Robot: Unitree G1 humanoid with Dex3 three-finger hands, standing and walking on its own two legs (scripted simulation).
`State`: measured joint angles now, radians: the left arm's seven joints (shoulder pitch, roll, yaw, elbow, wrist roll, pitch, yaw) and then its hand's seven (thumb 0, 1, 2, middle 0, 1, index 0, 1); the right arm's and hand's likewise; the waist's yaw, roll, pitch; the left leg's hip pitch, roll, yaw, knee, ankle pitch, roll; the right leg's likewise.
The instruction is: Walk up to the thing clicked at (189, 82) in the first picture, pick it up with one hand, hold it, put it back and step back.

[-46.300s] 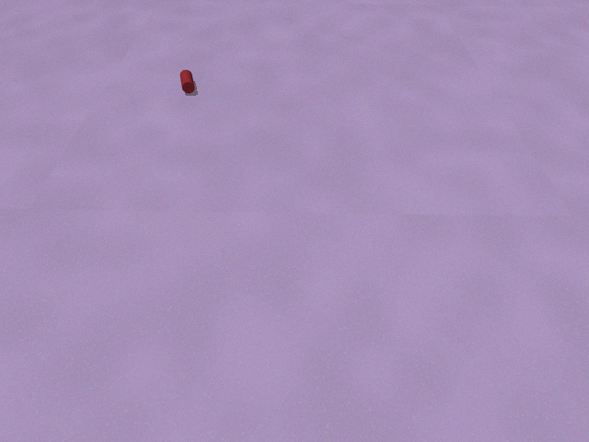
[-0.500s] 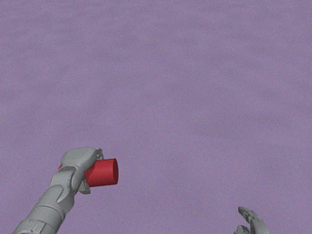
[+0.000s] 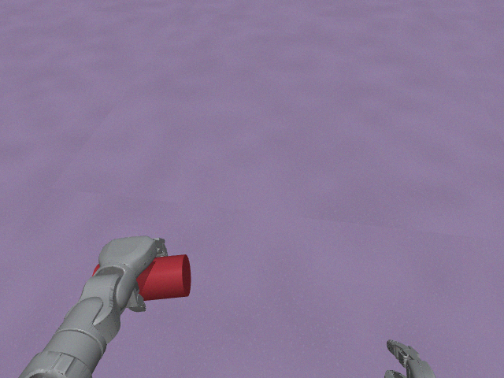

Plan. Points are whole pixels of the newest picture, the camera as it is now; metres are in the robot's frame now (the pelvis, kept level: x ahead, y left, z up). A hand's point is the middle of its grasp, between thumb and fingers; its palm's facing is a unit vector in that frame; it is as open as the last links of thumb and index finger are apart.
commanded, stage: crouch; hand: left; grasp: from above
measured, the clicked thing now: (144, 279) +0.30 +0.22 -0.06
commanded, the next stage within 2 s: none
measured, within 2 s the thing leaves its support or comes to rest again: neither
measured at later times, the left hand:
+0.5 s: hand (154, 297) +0.30 +0.23 -0.16, palm faces -0.45 +0.01 -0.89, open 10.2 cm
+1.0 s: hand (187, 306) +0.38 +0.22 -0.40, palm faces -0.46 -0.01 -0.89, open 10.2 cm
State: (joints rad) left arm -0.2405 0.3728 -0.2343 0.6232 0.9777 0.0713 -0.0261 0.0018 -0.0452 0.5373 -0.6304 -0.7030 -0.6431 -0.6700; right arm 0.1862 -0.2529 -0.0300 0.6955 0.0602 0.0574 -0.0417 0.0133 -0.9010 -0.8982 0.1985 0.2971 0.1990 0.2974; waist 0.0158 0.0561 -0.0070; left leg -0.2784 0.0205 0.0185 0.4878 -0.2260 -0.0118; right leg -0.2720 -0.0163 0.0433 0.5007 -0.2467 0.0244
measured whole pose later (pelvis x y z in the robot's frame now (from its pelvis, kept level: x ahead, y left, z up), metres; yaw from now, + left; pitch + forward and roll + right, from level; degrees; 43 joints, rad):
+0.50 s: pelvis -0.02 +0.00 -0.05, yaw +1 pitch +14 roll -1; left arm -0.45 0.34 -0.19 1.04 1.13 0.00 0.29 0.00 -0.02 0.49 -0.66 -0.61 -0.68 -0.58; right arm 0.20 -0.27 -0.06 0.72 0.00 0.03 0.00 0.01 -0.89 -0.90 0.20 0.30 0.20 0.30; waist -0.05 0.00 -0.07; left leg -0.79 0.03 -0.02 0.92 -0.38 -0.02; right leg -0.76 0.00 0.02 0.91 -0.39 0.03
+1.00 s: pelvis -0.06 +0.01 -0.26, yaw -1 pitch +36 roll -4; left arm -0.82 0.44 -0.04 1.31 1.12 0.01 0.36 0.00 -0.01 0.45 -0.69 -0.55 -0.71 -0.52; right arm 0.22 -0.21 -0.03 0.75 -0.06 -0.02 0.01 0.01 -0.89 -0.89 0.20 0.30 0.20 0.30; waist -0.17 0.07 -0.19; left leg -1.81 0.02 -0.05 1.80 -0.61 0.00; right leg -1.76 0.02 0.01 1.77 -0.63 0.04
